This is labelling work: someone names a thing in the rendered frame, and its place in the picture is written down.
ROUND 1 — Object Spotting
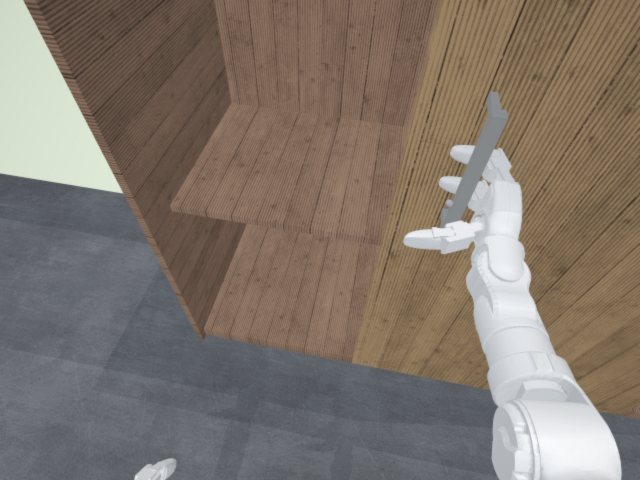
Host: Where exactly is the left robot hand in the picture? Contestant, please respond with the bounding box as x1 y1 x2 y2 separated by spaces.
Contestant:
134 458 177 480

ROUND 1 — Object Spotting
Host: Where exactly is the right robot hand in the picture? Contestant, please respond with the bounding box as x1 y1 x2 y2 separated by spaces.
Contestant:
403 145 522 254

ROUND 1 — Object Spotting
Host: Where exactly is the wardrobe door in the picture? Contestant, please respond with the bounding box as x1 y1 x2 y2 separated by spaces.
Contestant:
352 0 640 415

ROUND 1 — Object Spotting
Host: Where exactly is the handle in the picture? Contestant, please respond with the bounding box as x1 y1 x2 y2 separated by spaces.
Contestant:
441 91 508 228

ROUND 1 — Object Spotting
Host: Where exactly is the robot right forearm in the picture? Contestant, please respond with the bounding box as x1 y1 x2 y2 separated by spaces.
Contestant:
466 235 621 480

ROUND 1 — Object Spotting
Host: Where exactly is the right robot upper arm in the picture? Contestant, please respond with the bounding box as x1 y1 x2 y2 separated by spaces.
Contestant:
492 398 620 480

